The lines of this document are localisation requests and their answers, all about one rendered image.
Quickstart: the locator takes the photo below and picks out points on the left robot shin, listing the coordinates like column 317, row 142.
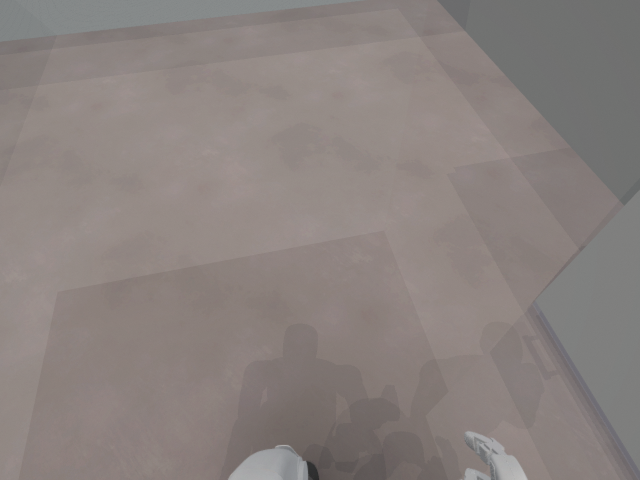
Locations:
column 286, row 447

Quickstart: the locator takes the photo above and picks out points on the robot left thigh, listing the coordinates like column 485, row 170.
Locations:
column 272, row 464

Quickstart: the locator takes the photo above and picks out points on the fridge door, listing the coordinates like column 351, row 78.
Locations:
column 593, row 306

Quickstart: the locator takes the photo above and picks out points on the robot right hand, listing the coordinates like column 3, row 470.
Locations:
column 502, row 466

